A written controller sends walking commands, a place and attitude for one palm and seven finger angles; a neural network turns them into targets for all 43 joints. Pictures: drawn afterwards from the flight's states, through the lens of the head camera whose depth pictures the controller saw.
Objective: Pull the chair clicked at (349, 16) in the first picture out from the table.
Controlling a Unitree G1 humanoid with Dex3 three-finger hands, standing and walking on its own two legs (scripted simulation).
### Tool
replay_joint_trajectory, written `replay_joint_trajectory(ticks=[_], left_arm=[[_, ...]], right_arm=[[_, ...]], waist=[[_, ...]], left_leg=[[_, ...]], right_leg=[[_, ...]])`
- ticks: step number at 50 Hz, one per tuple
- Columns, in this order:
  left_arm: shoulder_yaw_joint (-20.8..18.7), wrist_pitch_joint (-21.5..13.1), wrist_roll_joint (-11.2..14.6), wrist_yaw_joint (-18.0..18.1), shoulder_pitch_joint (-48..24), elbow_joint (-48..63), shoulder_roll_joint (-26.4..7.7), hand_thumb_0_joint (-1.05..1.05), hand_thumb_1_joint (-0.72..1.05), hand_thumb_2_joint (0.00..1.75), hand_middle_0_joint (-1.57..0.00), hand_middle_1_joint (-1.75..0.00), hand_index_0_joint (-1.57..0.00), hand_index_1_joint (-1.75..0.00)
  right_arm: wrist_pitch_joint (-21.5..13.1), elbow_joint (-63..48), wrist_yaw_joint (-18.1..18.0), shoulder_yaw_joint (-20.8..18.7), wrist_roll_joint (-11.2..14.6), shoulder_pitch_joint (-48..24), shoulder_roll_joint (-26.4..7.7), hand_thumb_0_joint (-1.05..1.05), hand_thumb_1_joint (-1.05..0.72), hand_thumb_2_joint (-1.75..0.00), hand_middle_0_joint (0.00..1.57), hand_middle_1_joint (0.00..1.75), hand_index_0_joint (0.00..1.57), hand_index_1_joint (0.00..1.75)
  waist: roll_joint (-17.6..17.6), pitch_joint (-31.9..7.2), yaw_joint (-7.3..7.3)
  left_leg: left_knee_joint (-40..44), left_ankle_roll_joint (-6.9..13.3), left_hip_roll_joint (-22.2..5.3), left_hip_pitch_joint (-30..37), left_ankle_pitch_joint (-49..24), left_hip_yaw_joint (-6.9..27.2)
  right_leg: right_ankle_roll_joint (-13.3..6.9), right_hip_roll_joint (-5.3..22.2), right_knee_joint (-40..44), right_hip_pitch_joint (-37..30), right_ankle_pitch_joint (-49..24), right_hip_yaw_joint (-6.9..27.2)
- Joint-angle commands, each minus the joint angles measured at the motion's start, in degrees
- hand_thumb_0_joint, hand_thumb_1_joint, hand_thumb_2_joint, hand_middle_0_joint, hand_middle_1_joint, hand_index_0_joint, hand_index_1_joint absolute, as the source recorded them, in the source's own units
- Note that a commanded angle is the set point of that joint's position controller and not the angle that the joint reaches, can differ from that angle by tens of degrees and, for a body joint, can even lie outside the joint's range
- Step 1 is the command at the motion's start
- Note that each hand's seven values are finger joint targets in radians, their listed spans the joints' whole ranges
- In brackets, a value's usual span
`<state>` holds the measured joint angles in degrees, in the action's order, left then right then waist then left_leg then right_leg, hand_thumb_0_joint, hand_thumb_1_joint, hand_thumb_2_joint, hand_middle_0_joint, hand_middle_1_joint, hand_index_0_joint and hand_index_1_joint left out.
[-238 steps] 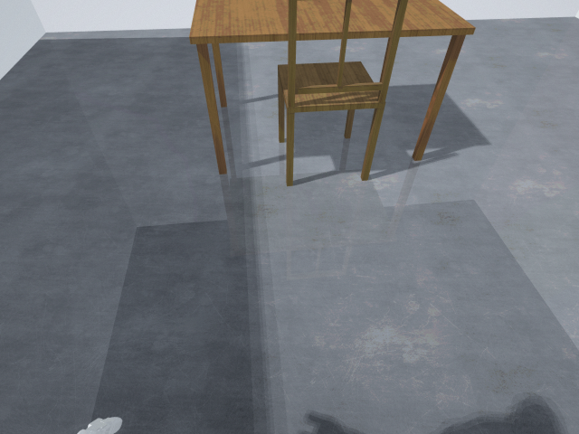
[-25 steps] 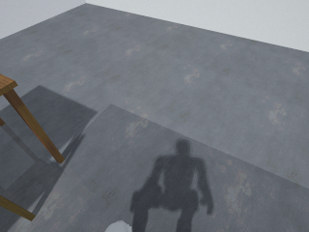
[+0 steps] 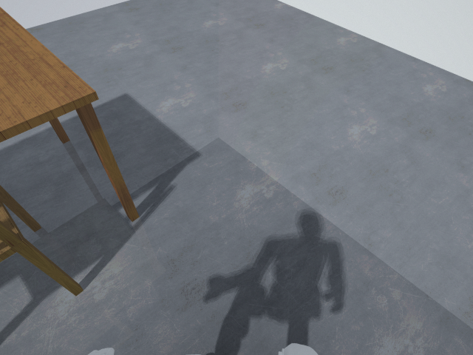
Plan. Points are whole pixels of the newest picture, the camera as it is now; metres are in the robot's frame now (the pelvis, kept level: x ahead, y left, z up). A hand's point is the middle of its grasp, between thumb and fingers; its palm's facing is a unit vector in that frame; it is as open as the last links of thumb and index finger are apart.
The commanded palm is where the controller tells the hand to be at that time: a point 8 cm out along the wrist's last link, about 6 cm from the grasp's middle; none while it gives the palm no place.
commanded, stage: turn to face it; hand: left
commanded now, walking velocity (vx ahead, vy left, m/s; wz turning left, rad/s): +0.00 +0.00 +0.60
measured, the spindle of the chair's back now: out of the picture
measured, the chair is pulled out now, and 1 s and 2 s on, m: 0.00 0.00 0.00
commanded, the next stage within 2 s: take the last steps up to it in 1.20 s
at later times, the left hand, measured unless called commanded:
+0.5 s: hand out of the picture +0.01 +0.13 -0.14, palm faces +0.32 -0.91 -0.27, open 7.4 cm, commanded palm none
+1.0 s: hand out of the picture -0.06 +0.19 -0.16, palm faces +0.58 -0.77 -0.27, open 7.4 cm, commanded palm none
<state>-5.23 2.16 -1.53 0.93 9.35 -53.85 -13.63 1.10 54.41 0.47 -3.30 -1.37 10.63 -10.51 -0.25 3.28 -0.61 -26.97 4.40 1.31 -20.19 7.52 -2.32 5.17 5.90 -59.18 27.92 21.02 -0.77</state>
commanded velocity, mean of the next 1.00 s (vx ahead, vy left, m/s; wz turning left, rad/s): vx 0.00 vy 0.00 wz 0.54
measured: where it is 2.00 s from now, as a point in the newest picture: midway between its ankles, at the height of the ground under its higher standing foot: outside the picture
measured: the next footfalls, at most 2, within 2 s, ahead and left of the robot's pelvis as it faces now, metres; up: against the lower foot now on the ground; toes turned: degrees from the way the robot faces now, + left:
right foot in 0.20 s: +0.05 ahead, -0.17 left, +0.00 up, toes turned +5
left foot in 0.68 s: -0.05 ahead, +0.07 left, +0.00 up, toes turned +33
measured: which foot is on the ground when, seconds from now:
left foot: down 0.00-0.20, up 0.22-0.66, down 0.68-1.00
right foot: up 0.00-0.18, down 0.20-0.68, up 0.70-1.00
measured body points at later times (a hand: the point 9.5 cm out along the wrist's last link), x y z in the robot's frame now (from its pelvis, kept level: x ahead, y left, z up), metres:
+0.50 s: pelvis +0.00 -0.07 +0.01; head +0.05 -0.09 +0.45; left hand -0.01 +0.18 -0.12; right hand +0.14 -0.31 -0.15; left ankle -0.07 +0.08 -0.66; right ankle +0.01 -0.17 -0.74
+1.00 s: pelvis -0.01 -0.05 +0.00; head +0.02 -0.02 +0.45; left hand -0.09 +0.23 -0.13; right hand +0.22 -0.20 -0.13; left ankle -0.08 +0.05 -0.74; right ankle +0.08 -0.17 -0.69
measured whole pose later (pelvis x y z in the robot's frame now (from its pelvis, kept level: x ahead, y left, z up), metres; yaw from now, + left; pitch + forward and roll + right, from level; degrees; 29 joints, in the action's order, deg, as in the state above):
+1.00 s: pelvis -0.01 -0.05 +0.00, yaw +35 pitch +0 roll +0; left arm -3.3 3.2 -0.9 0.5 8.9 -50.8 -15.1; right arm 1.8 51.5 0.6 -2.5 -1.4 8.6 -12.9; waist -0.6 4.8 0.1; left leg -28.1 1.0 1.3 -12.4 15.4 2.2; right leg 5.8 4.9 -53.4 25.2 24.4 -1.6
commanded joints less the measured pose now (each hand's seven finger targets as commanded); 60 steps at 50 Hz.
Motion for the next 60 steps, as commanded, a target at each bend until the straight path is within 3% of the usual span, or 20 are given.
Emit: replay_joint_trajectory(ticks=[1,8,9,10,11,12,14,16,27,32,33,34,35,40,48,53,55,56,57,60], left_arm=[[-0.6,-0.4,0.4,0.5,-0.3,5.2,-2.7,0.00,0.90,0.90,-0.20,-0.30,-0.20,-0.30],[-0.4,-1.2,1.2,0.8,5.4,6.2,-3.9,0.00,0.90,0.90,-0.20,-0.30,-0.20,-0.30],[-0.8,-1.5,1.0,1.0,8.3,5.9,-5.9,0.00,0.90,0.90,-0.20,-0.30,-0.20,-0.30],[-1.8,-2.0,0.0,1.5,9.0,6.3,-11.3,0.00,0.90,0.90,-0.20,-0.30,-0.20,-0.30],[-1.5,-1.6,-0.1,1.6,5.2,7.9,-14.1,0.00,0.90,0.90,-0.20,-0.30,-0.20,-0.30],[-1.0,-1.5,0.2,1.8,0.5,9.4,-12.1,0.00,0.90,0.90,-0.20,-0.30,-0.20,-0.30],[0.0,-2.3,0.4,1.5,-4.4,10.0,-7.9,0.00,0.90,0.90,-0.20,-0.30,-0.20,-0.30],[0.8,-2.8,0.5,1.2,-2.5,9.2,-6.3,0.00,0.90,0.90,-0.20,-0.30,-0.20,-0.30],[-0.2,-2.1,-0.2,0.9,8.7,4.8,-10.2,0.00,0.90,0.90,-0.20,-0.30,-0.20,-0.30],[-1.0,-1.5,0.5,0.5,6.8,4.5,-11.2,0.00,0.90,0.90,-0.20,-0.30,-0.20,-0.30],[-0.9,-1.3,1.0,0.2,6.7,5.9,-9.3,0.00,0.90,0.90,-0.20,-0.30,-0.20,-0.30],[0.6,-1.3,1.1,-0.2,3.1,8.9,-5.3,0.00,0.90,0.90,-0.20,-0.30,-0.20,-0.30],[0.6,-0.5,0.6,0.2,0.2,9.7,-6.7,0.00,0.90,0.90,-0.20,-0.30,-0.20,-0.30],[0.2,-0.2,0.7,-0.3,1.7,6.3,-6.6,0.00,0.90,0.90,-0.20,-0.30,-0.20,-0.30],[0.9,-0.1,0.9,0.0,-1.2,7.7,-5.4,0.00,0.90,0.90,-0.20,-0.30,-0.20,-0.30],[1.1,-1.3,1.3,0.3,3.1,6.8,-4.8,0.00,0.90,0.90,-0.20,-0.30,-0.20,-0.30],[0.4,-2.7,0.7,0.7,7.2,5.6,-8.5,0.00,0.90,0.90,-0.20,-0.30,-0.20,-0.30],[-0.6,-3.2,-0.2,1.1,8.3,5.5,-13.8,0.00,0.90,0.90,-0.20,-0.30,-0.20,-0.30],[-0.3,-2.8,0.3,1.2,8.6,6.1,-14.3,0.00,0.90,0.90,-0.20,-0.30,-0.20,-0.30],[0.7,-2.5,0.7,1.2,0.3,7.2,-8.6,0.00,0.90,0.90,-0.20,-0.30,-0.20,-0.30]], right_arm=[[-0.4,-4.0,-0.6,-3.6,-0.2,2.6,-12.1,0.00,-0.90,-0.90,0.20,0.30,0.20,0.30],[0.6,-6.1,-0.2,-4.5,0.0,-0.3,-12.9,0.00,-0.90,-0.90,0.20,0.30,0.20,0.30],[0.8,-6.8,0.1,-4.3,0.4,-1.1,-11.5,0.00,-0.90,-0.90,0.20,0.30,0.20,0.30],[1.1,-7.8,0.3,-3.9,1.0,-0.4,-7.2,0.00,-0.90,-0.90,0.20,0.30,0.20,0.30],[0.9,-8.7,0.1,-3.9,0.3,-1.4,-7.5,0.00,-0.90,-0.90,0.20,0.30,0.20,0.30],[1.2,-8.5,0.4,-4.3,0.0,-0.8,-9.7,0.00,-0.90,-0.90,0.20,0.30,0.20,0.30],[2.3,-5.8,0.9,-4.2,-0.3,1.1,-8.8,0.00,-0.90,-0.90,0.20,0.30,0.20,0.30],[2.3,-5.0,1.3,-3.6,-0.1,2.5,-7.9,0.00,-0.90,-0.90,0.20,0.30,0.20,0.30],[1.9,-7.3,1.4,-1.5,0.6,-7.6,-6.9,0.00,-0.90,-0.90,0.20,0.30,0.20,0.30],[0.6,-6.2,1.1,-1.9,0.5,-1.2,-9.7,0.00,-0.90,-0.90,0.20,0.30,0.20,0.30],[-0.1,-5.6,0.8,-3.3,0.1,2.9,-15.1,0.00,-0.90,-0.90,0.20,0.30,0.20,0.30],[-0.2,-4.8,0.3,-4.8,0.5,6.6,-21.2,0.00,-0.90,-0.90,0.20,0.30,0.20,0.30],[0.3,-3.4,0.0,-4.5,0.8,8.7,-20.8,0.00,-0.90,-0.90,0.20,0.30,0.20,0.30],[-0.3,-6.5,-1.0,-2.4,0.3,-2.7,-14.5,0.00,-0.90,-0.90,0.20,0.30,0.20,0.30],[0.0,-6.0,-0.8,-2.5,0.0,0.2,-14.2,0.00,-0.90,-0.90,0.20,0.30,0.20,0.30],[0.4,-6.4,-0.8,-2.6,0.0,-1.7,-13.9,0.00,-0.90,-0.90,0.20,0.30,0.20,0.30],[0.2,-6.3,-0.4,-2.1,0.9,-0.5,-10.3,0.00,-0.90,-0.90,0.20,0.30,0.20,0.30],[0.2,-7.8,-0.3,-1.3,1.1,0.1,-6.3,0.00,-0.90,-0.90,0.20,0.30,0.20,0.30],[1.0,-8.0,-0.7,-2.0,1.0,-0.6,-8.9,0.00,-0.90,-0.90,0.20,0.30,0.20,0.30],[2.4,-3.5,0.0,-2.4,0.3,0.9,-8.8,0.00,-0.90,-0.90,0.20,0.30,0.20,0.30]], waist=[[7.5,-5.5,-1.52],[8.9,-8.8,1.25],[4.9,-9.5,2.78],[-11.0,-8.3,3.28],[-17.4,-4.9,2.90],[-9.2,-3.9,0.74],[-8.8,0.4,-2.18],[-8.4,0.1,-1.95],[-13.2,-4.6,3.89],[-8.6,-9.6,0.15],[3.4,-12.9,-2.47],[19.3,-13.1,-5.04],[13.2,-13.2,-5.25],[9.6,-5.0,-0.27],[10.0,-4.7,-1.37],[9.3,-5.7,1.02],[-0.5,-8.1,2.69],[-17.1,-8.6,3.04],[-12.9,-8.5,3.61],[-8.6,-1.4,0.12]], left_leg=[[11.7,6.0,-14.8,7.2,5.6,21.4],[5.7,2.6,-9.8,1.3,-2.2,23.0],[1.7,-0.5,-6.8,-4.6,3.5,20.5],[-12.2,-5.4,0.7,-16.9,15.9,11.1],[-27.1,-7.3,3.2,-19.9,24.1,5.0],[-35.6,-6.6,0.2,-15.7,21.7,7.3],[-42.3,-7.3,-1.9,-14.9,15.2,5.6],[-43.4,-8.5,-2.5,-15.7,12.2,3.4],[-21.1,-8.6,-3.3,-8.2,17.9,-3.1],[1.8,-6.0,-2.5,9.7,4.6,-4.4],[5.2,-2.0,-11.1,22.5,-9.9,6.5],[4.7,6.3,-25.4,28.7,-37.9,24.7],[2.9,9.6,-26.8,26.7,-41.3,20.9],[4.4,4.4,-14.6,14.6,-29.7,11.1],[5.6,5.9,-14.1,13.3,-21.7,16.1],[0.5,3.7,-12.1,8.3,-21.8,17.8],[-9.0,-2.1,-6.1,-0.7,-4.9,13.0],[-22.0,-6.2,2.4,-11.1,22.6,4.3],[-31.9,-6.0,0.3,-8.1,28.5,7.2],[-43.8,-6.4,-1.7,-9.0,17.4,7.1]], right_leg=[[0.4,-1.1,5.7,1.1,2.7,0.2],[-1.6,-5.1,30.3,-17.1,-2.2,-1.2],[-2.9,-2.1,38.9,-24.6,-5.4,0.6],[-7.8,12.8,47.6,-30.6,2.3,15.5],[-12.8,23.7,48.9,-21.7,-1.2,23.8],[-14.1,23.1,48.0,-14.6,-3.8,17.8],[-10.8,14.8,45.2,-11.7,-10.1,8.9],[-10.1,11.9,41.1,-16.3,-22.4,1.2],[-11.2,15.2,34.7,-27.8,-39.4,-4.8],[-6.6,14.2,21.8,-22.5,-35.4,-10.1],[-2.9,10.1,10.1,-9.9,-21.5,-12.1],[0.8,2.6,-1.5,6.7,17.0,-9.7],[0.0,2.9,-5.8,7.2,17.7,-3.4],[0.9,1.6,-6.5,3.5,4.0,-1.2],[0.8,-1.3,6.5,-1.0,4.0,-1.0],[-0.6,-4.2,25.5,-13.9,-3.3,-2.5],[-2.5,3.6,38.7,-27.1,-16.7,4.1],[-9.2,18.8,40.4,-31.4,-29.4,19.5],[-14.1,23.5,40.8,-23.5,-32.7,18.9],[-11.8,13.6,43.0,-15.0,-16.7,8.6]])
